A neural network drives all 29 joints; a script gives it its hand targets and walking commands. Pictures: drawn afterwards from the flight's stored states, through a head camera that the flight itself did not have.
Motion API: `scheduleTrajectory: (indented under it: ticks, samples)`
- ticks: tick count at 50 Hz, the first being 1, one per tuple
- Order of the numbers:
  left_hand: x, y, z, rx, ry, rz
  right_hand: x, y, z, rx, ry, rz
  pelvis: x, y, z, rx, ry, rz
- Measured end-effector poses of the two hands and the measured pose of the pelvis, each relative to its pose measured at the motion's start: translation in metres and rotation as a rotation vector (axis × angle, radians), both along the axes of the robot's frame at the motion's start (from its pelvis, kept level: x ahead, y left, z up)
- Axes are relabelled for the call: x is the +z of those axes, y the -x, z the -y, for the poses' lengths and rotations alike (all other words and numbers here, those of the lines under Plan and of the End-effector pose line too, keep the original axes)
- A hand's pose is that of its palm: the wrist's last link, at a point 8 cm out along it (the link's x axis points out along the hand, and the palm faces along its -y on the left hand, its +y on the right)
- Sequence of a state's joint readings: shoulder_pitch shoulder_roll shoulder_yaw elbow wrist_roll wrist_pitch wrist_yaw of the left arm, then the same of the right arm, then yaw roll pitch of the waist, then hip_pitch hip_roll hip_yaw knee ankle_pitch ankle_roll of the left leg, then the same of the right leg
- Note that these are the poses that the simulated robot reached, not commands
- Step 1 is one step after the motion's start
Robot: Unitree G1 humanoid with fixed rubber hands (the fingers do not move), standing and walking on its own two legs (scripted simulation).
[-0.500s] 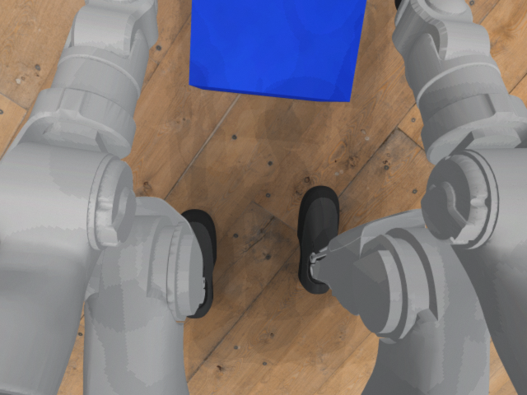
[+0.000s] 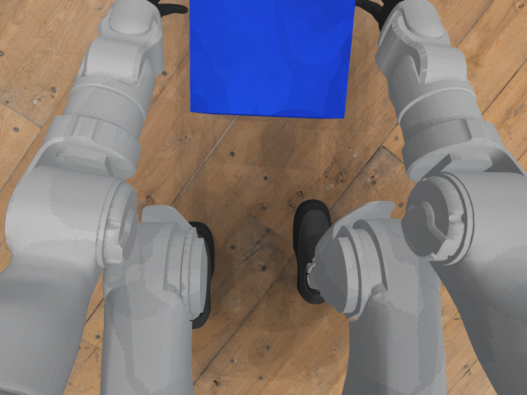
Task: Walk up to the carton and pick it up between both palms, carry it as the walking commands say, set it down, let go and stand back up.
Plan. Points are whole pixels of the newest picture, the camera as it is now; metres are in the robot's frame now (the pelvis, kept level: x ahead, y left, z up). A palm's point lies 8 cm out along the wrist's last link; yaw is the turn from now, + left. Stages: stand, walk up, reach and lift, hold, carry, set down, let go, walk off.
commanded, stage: reach and lift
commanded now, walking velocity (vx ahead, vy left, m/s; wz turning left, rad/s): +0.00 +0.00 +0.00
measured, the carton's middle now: (270, 21) +0.55 -0.03 -0.24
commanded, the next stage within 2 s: none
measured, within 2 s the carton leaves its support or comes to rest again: neither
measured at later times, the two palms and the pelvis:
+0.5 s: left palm out of the picture +0.55 +0.12 -0.12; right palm out of the picture +0.53 -0.16 -0.09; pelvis +0.01 +0.00 +0.03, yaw +1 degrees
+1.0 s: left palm out of the picture +0.54 +0.12 -0.03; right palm out of the picture +0.51 -0.16 -0.02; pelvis +0.00 -0.01 +0.07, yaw +2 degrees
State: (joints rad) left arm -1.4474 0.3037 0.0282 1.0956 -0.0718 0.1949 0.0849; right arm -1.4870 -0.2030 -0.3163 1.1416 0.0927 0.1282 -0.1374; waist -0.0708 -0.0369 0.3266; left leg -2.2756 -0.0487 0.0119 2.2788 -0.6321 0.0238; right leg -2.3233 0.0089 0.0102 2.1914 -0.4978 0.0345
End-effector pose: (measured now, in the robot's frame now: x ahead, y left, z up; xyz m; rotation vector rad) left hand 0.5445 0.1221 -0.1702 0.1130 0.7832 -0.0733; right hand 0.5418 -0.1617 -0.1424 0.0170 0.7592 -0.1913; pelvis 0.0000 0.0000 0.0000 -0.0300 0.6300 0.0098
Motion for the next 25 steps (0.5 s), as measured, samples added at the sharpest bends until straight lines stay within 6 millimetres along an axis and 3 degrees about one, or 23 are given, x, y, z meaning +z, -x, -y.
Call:
scheduleTrajectory:
  ticks: [11,25]
  samples:
    - [0.033,-0.011,0.002,0.014,-0.022,0.028,0.028,-0.001,0.000,-0.020,-0.004,0.044,0.008,0.003,0.001,-0.009,-0.007,-0.034]
    - [0.054,-0.008,-0.001,0.029,-0.030,0.016,0.052,0.007,-0.007,-0.045,0.003,0.066,0.028,-0.006,0.001,0.013,-0.004,-0.097]
